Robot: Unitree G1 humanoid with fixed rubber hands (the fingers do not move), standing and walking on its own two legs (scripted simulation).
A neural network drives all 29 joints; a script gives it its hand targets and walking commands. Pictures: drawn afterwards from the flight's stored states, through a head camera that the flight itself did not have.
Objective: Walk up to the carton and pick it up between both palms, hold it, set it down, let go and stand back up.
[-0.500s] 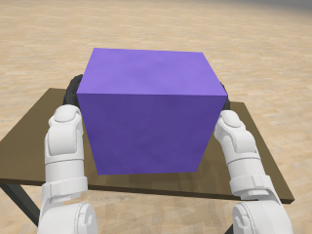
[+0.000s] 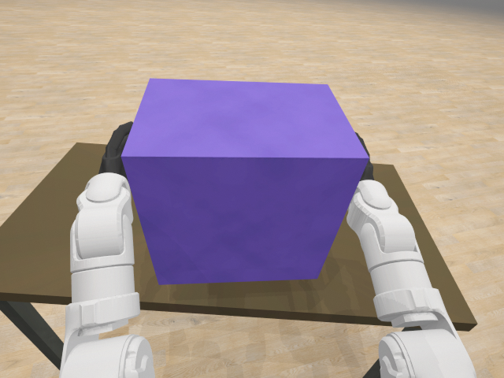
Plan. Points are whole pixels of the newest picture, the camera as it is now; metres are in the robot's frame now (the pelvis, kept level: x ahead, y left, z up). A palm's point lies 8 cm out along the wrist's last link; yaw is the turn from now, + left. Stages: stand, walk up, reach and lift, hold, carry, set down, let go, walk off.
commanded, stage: hold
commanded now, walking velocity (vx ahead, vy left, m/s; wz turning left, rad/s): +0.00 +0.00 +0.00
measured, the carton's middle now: (240, 187) +0.37 +0.00 +0.16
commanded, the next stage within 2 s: none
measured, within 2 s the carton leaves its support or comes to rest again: neither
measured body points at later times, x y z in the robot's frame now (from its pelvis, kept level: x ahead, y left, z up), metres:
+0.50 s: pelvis -0.01 +0.00 +0.00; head -0.05 +0.02 +0.45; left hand +0.37 +0.19 +0.20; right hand +0.36 -0.18 +0.19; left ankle +0.00 +0.13 -0.75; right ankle +0.03 -0.13 -0.75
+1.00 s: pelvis -0.01 +0.00 +0.00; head -0.05 +0.02 +0.45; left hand +0.37 +0.18 +0.20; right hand +0.37 -0.18 +0.19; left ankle +0.00 +0.13 -0.75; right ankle +0.03 -0.13 -0.75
